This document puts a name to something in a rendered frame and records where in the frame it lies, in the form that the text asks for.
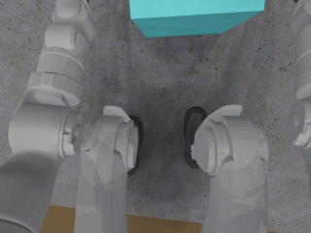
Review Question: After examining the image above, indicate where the robot right forearm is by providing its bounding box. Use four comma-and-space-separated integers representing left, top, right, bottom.
290, 0, 311, 100

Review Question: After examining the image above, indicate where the robot left forearm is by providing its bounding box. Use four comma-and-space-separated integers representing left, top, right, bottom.
8, 0, 96, 148

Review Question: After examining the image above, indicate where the right robot shin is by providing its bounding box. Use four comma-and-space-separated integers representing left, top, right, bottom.
190, 105, 269, 169

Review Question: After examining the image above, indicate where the robot right upper arm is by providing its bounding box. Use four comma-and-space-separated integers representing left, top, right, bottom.
284, 96, 311, 196

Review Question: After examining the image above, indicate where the right robot foot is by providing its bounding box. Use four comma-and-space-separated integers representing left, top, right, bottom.
184, 106, 207, 169

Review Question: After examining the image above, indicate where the carton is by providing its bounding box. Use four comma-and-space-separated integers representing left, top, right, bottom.
129, 0, 265, 38

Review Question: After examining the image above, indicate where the robot left upper arm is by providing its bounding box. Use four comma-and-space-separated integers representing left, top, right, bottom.
0, 102, 84, 233

